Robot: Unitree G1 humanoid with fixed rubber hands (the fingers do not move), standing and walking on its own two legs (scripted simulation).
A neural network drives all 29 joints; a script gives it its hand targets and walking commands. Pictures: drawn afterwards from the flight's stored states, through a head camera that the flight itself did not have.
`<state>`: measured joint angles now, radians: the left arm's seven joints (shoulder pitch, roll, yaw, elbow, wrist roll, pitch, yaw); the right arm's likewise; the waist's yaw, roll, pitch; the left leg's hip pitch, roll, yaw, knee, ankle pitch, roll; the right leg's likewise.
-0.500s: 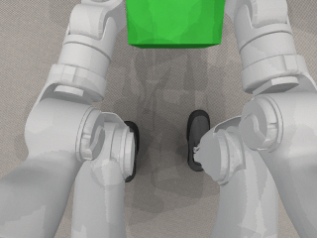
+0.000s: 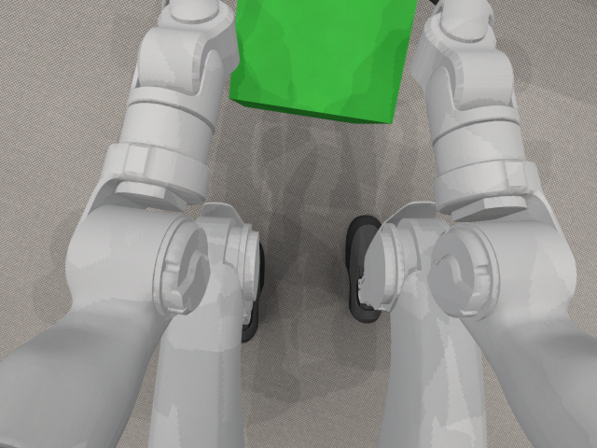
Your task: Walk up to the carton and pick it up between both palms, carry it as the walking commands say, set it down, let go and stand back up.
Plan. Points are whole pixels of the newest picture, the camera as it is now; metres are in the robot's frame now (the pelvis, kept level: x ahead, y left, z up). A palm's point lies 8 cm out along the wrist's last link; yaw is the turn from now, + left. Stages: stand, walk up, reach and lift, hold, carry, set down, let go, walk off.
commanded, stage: reach and lift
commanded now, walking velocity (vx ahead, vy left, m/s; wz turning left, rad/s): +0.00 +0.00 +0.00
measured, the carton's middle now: (318, 26) +0.56 -0.02 -0.18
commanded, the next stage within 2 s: none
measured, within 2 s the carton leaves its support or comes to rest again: neither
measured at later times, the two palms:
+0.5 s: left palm out of the picture +0.54 +0.10 -0.01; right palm out of the picture +0.53 -0.14 -0.01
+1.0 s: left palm out of the picture +0.52 +0.10 +0.10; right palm out of the picture +0.50 -0.14 +0.09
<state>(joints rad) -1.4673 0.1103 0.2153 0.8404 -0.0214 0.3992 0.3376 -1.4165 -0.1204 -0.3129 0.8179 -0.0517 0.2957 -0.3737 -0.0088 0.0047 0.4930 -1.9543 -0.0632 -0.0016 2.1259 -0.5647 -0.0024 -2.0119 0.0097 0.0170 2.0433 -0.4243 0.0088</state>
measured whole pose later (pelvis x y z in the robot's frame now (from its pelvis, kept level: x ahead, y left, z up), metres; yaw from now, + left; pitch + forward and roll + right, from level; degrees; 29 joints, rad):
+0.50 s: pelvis +0.00 +0.00 +0.05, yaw +0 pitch +19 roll +0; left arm -1.37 0.05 0.31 0.69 0.06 0.45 0.29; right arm -1.33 -0.05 -0.34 0.67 -0.07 0.37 -0.39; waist -0.01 0.00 0.49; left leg -1.75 -0.06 -0.01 1.98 -0.56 -0.01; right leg -1.81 0.02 0.02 1.91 -0.43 0.01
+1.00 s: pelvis +0.02 +0.00 +0.10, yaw +0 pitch +27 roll +0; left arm -1.15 -0.04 0.42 0.87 0.23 0.44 0.22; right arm -1.07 0.06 -0.41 0.80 -0.18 0.40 -0.38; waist -0.01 0.00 -0.01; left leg -1.70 -0.06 -0.02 1.80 -0.57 -0.01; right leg -1.76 0.02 0.02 1.73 -0.44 0.01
